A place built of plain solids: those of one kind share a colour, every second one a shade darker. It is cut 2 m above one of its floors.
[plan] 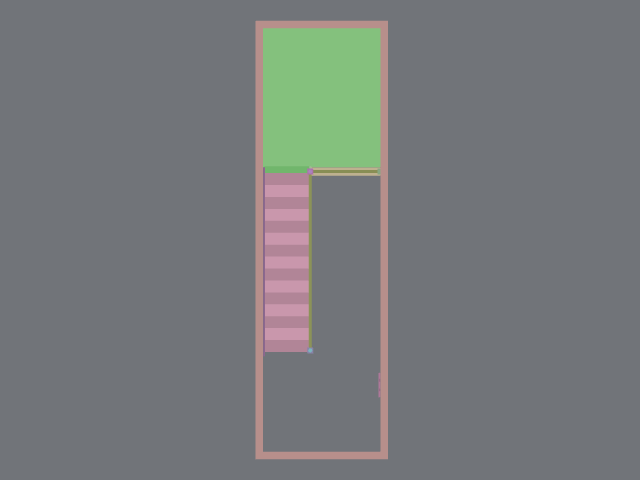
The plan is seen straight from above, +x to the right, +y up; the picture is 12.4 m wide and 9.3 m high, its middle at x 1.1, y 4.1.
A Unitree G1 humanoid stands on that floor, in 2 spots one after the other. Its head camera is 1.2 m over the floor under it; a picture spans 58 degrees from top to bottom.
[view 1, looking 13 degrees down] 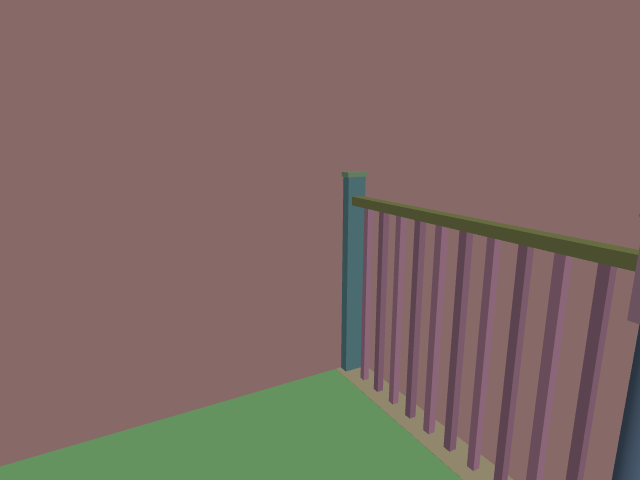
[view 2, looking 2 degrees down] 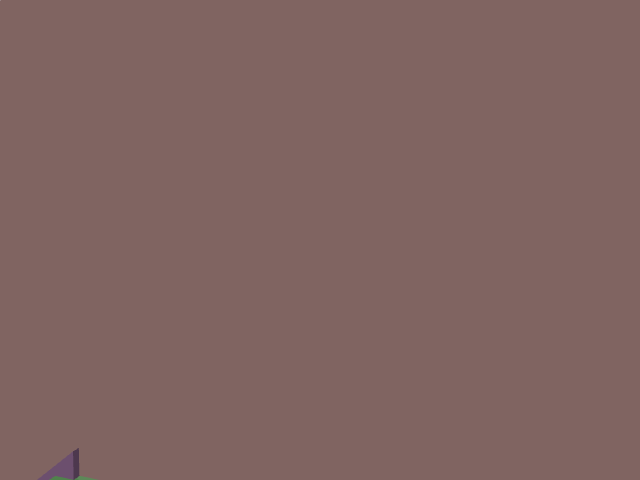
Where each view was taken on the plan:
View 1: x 0.46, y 6.61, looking -29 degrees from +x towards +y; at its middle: wall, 2.12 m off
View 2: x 1.60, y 7.20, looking -163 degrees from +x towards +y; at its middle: wall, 1.68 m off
